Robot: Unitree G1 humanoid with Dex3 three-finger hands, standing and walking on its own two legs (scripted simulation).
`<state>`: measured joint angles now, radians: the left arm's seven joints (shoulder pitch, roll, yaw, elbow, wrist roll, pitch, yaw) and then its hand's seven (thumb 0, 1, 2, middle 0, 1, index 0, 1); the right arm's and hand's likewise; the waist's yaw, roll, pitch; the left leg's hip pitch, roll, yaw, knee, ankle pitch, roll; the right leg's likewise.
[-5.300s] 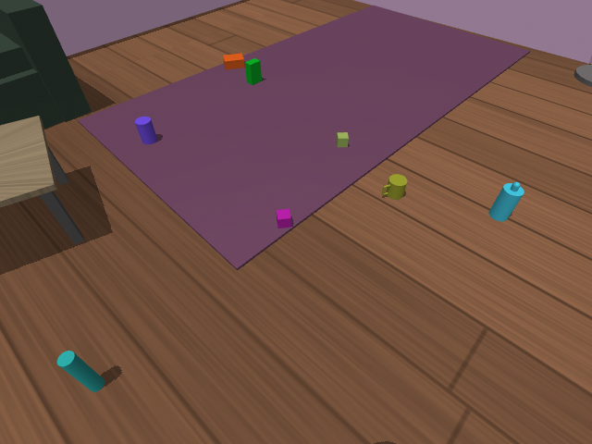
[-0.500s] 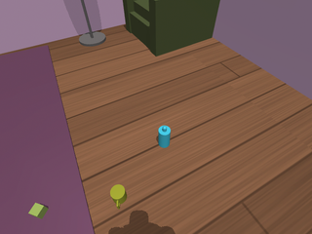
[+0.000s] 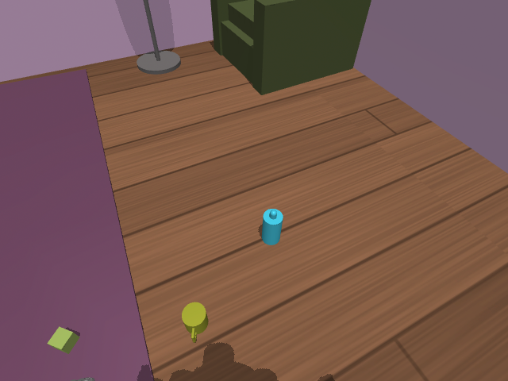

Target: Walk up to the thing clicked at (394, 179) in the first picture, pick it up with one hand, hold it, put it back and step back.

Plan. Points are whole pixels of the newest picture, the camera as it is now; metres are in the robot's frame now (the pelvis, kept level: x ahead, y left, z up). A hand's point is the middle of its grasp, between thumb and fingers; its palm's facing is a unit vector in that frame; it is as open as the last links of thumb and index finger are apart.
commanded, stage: walk up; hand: left
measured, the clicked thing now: (195, 323) +0.46 +0.21 -0.72
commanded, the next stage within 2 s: stand in 0.56 s
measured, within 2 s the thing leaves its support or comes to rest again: neither
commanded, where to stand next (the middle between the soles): +0.10 -0.02 m, yaw +1 degrees
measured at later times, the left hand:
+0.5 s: hand out of the picture +0.08 +0.26 -0.15, palm faces +0.06 -0.95 -0.31, open 7.4 cm
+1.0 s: hand out of the picture +0.08 +0.26 -0.14, palm faces +0.02 -0.94 -0.34, open 7.4 cm
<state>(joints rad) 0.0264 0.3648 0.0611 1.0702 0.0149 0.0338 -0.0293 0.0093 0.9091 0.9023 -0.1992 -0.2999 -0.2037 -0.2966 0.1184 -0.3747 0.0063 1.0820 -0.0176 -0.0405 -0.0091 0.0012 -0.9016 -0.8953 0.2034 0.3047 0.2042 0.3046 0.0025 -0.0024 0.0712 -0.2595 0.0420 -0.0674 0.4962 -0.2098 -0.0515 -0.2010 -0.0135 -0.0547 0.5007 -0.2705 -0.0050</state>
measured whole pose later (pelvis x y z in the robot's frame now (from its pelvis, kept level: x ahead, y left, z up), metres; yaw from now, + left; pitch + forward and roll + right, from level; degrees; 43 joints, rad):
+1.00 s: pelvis +0.01 +0.00 +0.01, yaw +1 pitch -3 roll +0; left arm 0.08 0.34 0.02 1.15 0.01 -0.01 -0.01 0.01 0.91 0.90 -0.20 -0.30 -0.20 -0.30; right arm 0.09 -0.35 0.02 1.12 -0.01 -0.01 0.02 0.00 -0.90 -0.90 0.20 0.30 0.20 0.30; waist 0.01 0.02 0.06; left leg -0.17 0.04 -0.08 0.36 -0.15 -0.05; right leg -0.10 -0.02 -0.07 0.35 -0.21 0.00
